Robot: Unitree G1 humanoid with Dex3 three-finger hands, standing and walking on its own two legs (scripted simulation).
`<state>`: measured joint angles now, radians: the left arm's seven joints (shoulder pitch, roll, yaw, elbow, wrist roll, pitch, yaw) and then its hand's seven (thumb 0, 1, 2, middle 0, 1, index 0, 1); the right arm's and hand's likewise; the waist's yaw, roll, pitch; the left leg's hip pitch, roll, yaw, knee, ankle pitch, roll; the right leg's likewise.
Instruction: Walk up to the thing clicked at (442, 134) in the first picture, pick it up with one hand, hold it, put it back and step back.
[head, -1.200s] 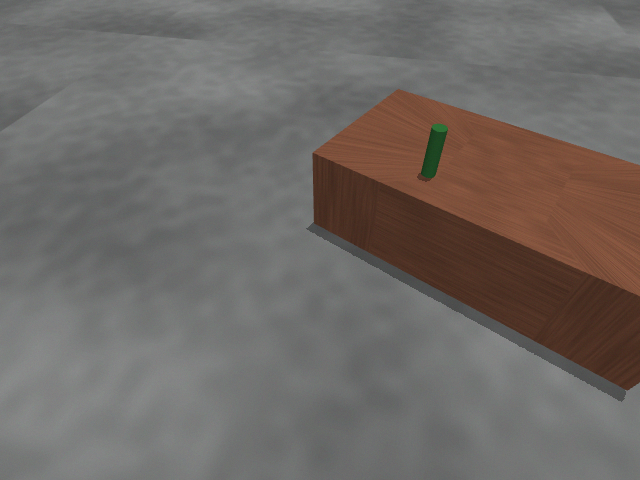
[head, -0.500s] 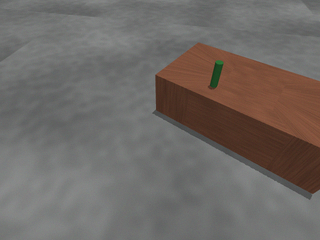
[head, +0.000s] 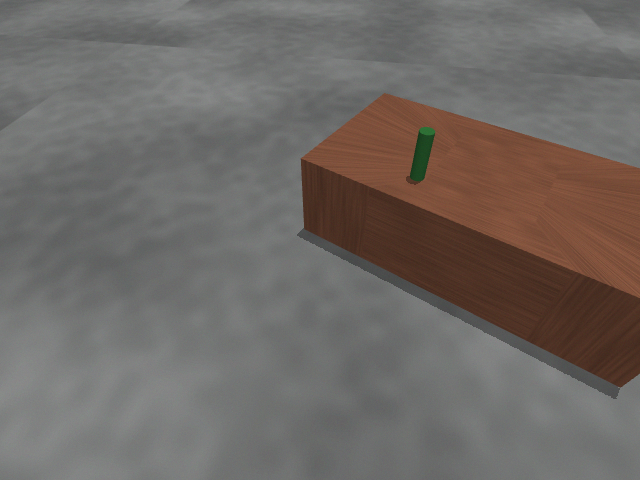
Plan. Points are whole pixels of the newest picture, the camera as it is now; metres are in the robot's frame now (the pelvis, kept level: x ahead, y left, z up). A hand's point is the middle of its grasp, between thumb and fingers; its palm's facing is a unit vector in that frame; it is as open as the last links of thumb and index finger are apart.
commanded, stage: walk up
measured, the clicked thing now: (421, 155) +1.20 -0.33 -0.29
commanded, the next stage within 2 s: none
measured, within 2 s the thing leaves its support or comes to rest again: neither
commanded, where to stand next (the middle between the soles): +0.67 +0.01 m, yaw -18 degrees
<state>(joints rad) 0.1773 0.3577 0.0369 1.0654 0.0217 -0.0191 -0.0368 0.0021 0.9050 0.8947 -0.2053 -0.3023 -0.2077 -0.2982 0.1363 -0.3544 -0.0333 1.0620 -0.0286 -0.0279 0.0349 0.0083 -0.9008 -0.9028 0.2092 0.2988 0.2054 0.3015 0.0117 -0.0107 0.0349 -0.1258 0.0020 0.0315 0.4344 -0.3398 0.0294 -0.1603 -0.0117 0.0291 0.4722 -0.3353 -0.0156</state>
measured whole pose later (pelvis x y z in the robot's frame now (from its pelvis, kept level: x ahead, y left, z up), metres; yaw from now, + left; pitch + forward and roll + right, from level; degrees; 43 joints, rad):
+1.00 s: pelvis +0.36 +0.01 -0.01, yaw -14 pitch -2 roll +0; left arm 0.28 0.43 0.05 0.84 -0.01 -0.07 -0.03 0.00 0.91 0.89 -0.20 -0.30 -0.21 -0.30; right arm 0.33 -0.39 -0.06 0.79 -0.02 -0.05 0.07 0.01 -0.90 -0.90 0.21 0.30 0.21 0.30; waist -0.04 -0.02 0.12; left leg -0.16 0.02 0.12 0.52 -0.31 0.04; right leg -0.50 -0.04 0.00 0.86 -0.31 -0.02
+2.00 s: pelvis +0.59 +0.07 -0.03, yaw -20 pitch -2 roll -2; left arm 0.19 0.39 0.06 0.92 0.02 0.00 -0.02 0.00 0.91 0.89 -0.20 -0.30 -0.21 -0.30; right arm 0.24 -0.41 -0.03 0.87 0.00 -0.03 -0.01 0.01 -0.90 -0.90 0.21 0.30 0.21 0.30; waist -0.01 0.02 0.14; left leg -0.37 0.10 0.08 0.76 -0.34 0.01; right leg -0.32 0.01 -0.04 0.70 -0.34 -0.01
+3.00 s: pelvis +0.60 +0.05 +0.00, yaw -19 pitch -2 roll +0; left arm 0.08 0.36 0.04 1.09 0.01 0.03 -0.04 0.00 0.91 0.89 -0.20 -0.30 -0.21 -0.30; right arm 0.12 -0.36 0.01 1.09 -0.01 -0.04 -0.01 0.01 -0.90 -0.90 0.21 0.30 0.21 0.30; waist 0.01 -0.02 0.06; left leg -0.19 0.05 0.03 0.43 -0.20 -0.02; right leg -0.16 -0.01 -0.06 0.43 -0.23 -0.01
